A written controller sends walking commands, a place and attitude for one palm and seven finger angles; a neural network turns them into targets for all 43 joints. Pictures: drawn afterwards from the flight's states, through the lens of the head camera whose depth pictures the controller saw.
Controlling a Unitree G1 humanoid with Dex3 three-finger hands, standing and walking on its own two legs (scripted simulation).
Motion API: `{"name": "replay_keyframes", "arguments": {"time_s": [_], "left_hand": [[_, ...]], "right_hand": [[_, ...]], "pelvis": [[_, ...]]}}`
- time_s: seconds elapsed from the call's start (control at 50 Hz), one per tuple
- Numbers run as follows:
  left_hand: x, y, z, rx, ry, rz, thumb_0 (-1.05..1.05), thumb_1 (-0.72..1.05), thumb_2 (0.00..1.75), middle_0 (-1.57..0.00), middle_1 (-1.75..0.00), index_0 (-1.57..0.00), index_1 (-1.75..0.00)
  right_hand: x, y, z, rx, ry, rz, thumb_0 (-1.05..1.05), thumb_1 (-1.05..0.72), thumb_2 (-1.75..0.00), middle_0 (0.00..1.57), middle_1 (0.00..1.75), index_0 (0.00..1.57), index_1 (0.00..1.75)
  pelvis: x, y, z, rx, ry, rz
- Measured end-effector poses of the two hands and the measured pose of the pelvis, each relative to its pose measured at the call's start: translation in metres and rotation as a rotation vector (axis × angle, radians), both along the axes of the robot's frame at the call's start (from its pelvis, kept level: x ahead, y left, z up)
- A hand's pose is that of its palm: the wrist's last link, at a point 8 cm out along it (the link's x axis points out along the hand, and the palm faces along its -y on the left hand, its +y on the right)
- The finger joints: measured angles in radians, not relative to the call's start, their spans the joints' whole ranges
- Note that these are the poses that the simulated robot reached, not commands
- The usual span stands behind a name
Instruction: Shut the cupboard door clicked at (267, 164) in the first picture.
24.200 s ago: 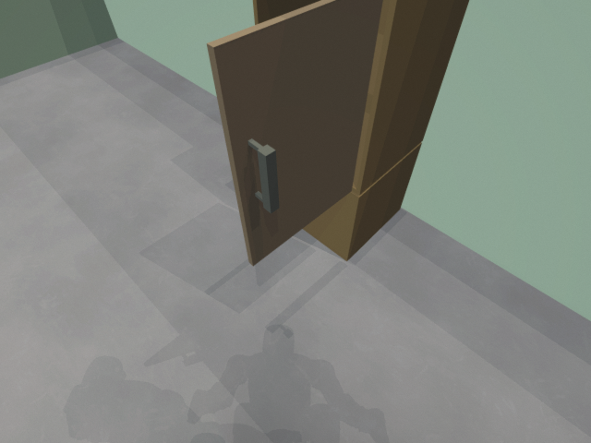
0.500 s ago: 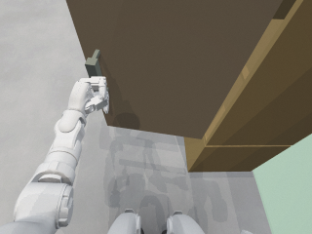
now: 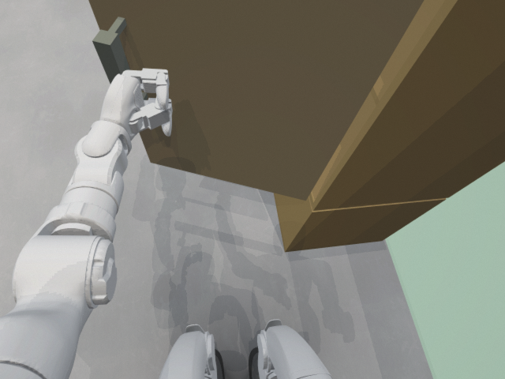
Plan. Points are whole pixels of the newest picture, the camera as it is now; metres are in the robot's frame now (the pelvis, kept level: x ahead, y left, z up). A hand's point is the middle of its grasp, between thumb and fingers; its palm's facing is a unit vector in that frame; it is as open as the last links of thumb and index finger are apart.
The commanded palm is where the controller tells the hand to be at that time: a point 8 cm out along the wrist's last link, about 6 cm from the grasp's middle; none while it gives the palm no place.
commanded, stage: push the door shut along its arc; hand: left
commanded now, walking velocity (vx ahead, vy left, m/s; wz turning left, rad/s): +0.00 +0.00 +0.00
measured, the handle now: (127, 74) +0.59 +0.15 +0.08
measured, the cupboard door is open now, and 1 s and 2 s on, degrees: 69 59 59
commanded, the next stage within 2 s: pull the fist back off the door in 0.74 s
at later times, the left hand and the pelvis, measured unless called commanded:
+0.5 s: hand (186, 90) +0.55 +0.06 +0.08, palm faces -0.39 -0.92 -0.04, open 2.9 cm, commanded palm +0.57 +0.09 +0.08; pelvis +0.01 -0.02 -0.01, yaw -1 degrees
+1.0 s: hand (204, 71) +0.59 +0.03 +0.08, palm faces -0.05 -1.00 +0.08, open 3.2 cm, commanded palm +0.56 +0.05 +0.08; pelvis +0.00 -0.01 -0.03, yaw -1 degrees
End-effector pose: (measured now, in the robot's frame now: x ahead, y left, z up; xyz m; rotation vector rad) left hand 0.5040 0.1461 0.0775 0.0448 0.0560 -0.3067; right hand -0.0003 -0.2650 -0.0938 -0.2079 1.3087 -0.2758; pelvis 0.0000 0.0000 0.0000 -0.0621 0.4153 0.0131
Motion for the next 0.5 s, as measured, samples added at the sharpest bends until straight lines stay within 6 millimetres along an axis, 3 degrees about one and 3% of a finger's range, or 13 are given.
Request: {"name": "replay_keyframes", "arguments": {"time_s": [0.28,0.5], "left_hand": [[0.034,-0.030,0.005,-0.007,0.022,-0.064,0.01,0.90,0.89,-1.30,-1.50,-1.29,-1.50],[0.046,-0.030,0.005,0.015,0.028,-0.093,-0.02,0.86,0.91,-1.30,-1.50,-1.30,-1.50]], "right_hand": [[-0.009,-0.001,-0.003,0.011,0.038,-0.045,0.01,-0.90,-0.90,0.20,0.30,0.21,0.30],[-0.011,-0.012,-0.010,-0.007,0.072,-0.042,0.00,-0.90,-0.90,0.20,0.30,0.21,0.30]], "pelvis": [[0.009,-0.007,-0.003,0.003,0.028,-0.019],[0.010,-0.015,-0.011,0.001,0.049,-0.015]]}}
